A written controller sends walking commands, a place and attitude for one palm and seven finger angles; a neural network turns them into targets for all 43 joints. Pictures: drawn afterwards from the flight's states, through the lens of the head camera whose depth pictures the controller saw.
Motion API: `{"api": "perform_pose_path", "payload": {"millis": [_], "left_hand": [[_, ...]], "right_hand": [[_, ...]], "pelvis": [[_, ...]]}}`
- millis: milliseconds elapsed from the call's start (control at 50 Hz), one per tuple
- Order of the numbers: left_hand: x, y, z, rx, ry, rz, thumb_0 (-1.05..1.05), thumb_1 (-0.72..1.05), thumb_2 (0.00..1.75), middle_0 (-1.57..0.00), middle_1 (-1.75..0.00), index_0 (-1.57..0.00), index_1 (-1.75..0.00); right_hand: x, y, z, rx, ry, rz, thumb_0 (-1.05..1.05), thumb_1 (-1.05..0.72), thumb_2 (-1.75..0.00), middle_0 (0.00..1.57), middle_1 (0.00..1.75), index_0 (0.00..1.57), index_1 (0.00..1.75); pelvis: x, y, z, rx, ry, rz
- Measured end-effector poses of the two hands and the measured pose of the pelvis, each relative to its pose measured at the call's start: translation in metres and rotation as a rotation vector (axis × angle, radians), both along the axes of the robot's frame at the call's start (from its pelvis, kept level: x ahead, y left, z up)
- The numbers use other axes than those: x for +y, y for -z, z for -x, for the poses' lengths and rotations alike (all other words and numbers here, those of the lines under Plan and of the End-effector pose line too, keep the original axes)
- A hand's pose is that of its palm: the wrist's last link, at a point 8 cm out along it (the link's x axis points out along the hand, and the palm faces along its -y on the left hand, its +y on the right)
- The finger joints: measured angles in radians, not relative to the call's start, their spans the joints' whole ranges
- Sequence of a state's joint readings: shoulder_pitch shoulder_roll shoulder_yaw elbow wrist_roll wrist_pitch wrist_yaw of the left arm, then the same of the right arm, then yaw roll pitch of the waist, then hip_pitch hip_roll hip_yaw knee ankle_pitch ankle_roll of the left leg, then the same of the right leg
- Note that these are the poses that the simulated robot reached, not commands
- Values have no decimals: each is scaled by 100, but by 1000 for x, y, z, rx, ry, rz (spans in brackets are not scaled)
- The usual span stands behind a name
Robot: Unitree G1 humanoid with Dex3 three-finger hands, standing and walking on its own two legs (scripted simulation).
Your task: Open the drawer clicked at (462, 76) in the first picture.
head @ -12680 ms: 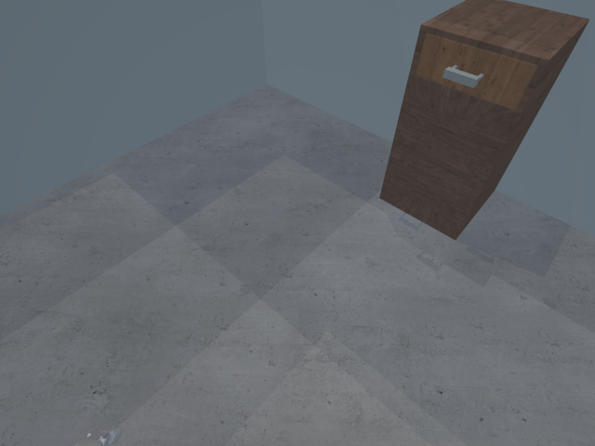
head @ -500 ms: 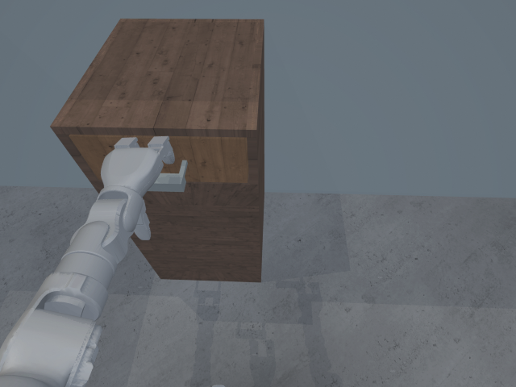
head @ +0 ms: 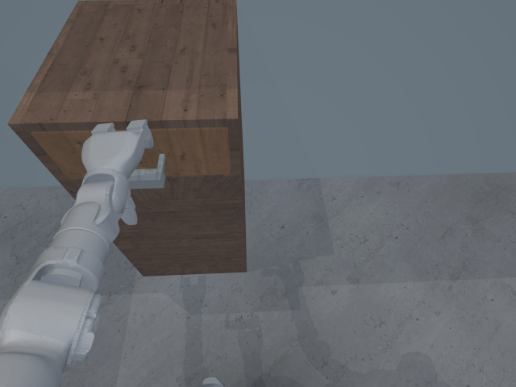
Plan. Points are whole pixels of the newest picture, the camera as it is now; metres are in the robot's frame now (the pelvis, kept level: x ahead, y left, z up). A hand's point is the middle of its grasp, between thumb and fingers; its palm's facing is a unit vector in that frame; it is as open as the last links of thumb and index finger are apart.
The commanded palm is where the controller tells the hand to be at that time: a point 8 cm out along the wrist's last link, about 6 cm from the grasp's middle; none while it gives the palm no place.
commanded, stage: move the hooked fingers above the handle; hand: left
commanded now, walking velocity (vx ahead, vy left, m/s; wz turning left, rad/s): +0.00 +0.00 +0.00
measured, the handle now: (137, 169) +0.52 +0.22 -0.03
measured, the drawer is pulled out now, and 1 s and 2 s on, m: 0.00 0.00 0.00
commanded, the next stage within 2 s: lower the fingers behind the handle in 0.58 s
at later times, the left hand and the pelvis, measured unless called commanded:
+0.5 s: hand (134, 172) +0.47 +0.19 +0.03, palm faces -0.05 -0.05 -1.00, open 13.9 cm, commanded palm +0.45 +0.20 +0.09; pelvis -0.01 +0.02 +0.00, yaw +0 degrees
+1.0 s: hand (140, 182) +0.46 +0.19 +0.01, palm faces -0.05 -0.06 -1.00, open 13.9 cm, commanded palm +0.45 +0.20 +0.07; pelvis -0.01 +0.01 -0.01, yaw +1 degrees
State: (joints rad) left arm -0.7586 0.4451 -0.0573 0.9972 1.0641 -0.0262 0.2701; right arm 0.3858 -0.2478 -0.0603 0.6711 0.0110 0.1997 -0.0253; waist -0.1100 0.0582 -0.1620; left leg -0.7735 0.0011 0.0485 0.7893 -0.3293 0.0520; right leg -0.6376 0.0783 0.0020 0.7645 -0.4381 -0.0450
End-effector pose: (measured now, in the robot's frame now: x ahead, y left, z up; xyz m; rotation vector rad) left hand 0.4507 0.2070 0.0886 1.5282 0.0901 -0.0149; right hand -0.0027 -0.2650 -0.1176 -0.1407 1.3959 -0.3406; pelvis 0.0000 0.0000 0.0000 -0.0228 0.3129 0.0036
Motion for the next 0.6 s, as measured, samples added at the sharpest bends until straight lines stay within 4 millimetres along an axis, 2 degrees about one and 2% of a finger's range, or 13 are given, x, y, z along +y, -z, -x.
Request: {"api": "perform_pose_path", "payload": {"millis": [160, 340, 500, 600], "left_hand": [[3, 5, 11, -6, 52, 14, 0, -49, 30, -32, -120, -32, -120], [-1, -2, 1, -63, 29, 7, 0, -49, 30, -32, -120, -32, -120], [-10, -1, 1, -22, 31, 13, 0, -49, 30, -32, -120, -32, -120], [-9, 2, 4, -26, 43, 12, 0, -49, 30, -32, -120, -32, -120]], "right_hand": [[6, -1, -8, -2, -29, 3, 1, -91, -90, 20, 30, 20, 30], [9, 0, -24, -50, -53, 13, 1, -91, -90, 20, 30, 20, 30], [16, 0, -20, -56, -41, -2, 1, -91, -90, 20, 30, 20, 30], [18, 1, -13, -47, -33, -2, 1, -91, -90, 20, 30, 21, 30]], "pelvis": [[7, 0, 0, -9, -18, 8], [13, 4, 5, 5, -23, 15], [15, 2, 5, -6, -10, 13], [14, 3, 7, -7, -8, 12]]}}
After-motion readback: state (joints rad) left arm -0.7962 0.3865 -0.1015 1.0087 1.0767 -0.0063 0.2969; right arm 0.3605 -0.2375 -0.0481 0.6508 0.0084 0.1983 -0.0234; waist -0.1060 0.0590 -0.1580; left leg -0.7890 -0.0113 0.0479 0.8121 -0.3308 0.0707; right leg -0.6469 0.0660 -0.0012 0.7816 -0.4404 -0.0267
